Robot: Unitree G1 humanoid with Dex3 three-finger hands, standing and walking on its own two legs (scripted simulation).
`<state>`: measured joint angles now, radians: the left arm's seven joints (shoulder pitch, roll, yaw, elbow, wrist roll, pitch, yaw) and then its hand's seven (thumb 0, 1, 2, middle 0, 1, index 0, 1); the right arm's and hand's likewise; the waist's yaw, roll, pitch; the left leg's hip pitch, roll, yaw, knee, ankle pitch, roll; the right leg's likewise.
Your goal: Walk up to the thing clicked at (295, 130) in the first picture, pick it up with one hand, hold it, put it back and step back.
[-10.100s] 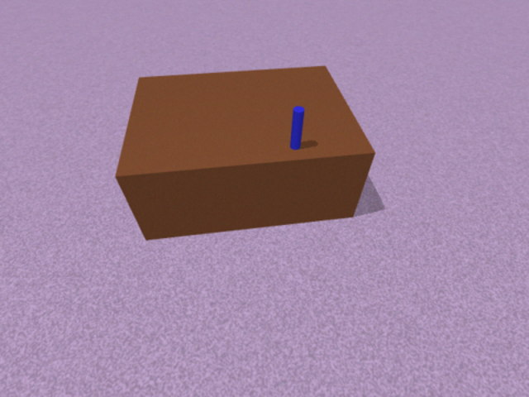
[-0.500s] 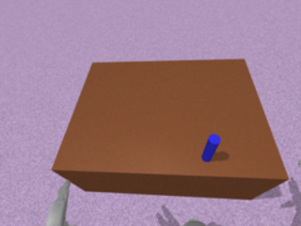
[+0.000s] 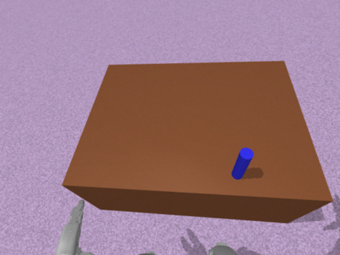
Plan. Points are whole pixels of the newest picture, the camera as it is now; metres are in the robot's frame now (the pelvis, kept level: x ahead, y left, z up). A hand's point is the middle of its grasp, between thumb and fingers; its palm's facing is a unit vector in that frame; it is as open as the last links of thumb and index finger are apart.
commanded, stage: approach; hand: right
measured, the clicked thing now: (241, 165) +0.43 -0.19 -0.23
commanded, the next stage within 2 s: close in in 0.46 s
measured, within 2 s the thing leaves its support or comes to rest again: neither
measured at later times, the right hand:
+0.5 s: hand (284, 172) +0.38 -0.31 -0.17, palm faces +0.12 +0.99 +0.06, open 17.7 cm
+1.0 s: hand (249, 174) +0.40 -0.22 -0.25, palm faces +0.10 +0.99 +0.05, open 17.7 cm
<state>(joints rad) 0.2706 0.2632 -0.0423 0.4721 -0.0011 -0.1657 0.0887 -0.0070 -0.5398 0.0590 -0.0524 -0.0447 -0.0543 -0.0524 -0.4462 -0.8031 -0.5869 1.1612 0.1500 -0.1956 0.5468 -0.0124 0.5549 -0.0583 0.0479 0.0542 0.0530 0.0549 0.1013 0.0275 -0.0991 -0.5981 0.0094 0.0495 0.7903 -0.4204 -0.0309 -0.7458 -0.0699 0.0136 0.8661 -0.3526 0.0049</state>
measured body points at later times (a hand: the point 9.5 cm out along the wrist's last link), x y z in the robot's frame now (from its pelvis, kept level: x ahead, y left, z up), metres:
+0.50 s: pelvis -0.04 +0.00 -0.12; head +0.13 -0.09 +0.29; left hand +0.13 +0.27 -0.06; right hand +0.37 -0.36 -0.17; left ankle -0.02 +0.15 -0.70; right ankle +0.04 -0.12 -0.70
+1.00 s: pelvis -0.06 +0.00 -0.19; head +0.12 -0.09 +0.21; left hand +0.09 +0.27 -0.06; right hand +0.39 -0.27 -0.25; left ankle -0.02 +0.15 -0.70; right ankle +0.04 -0.12 -0.70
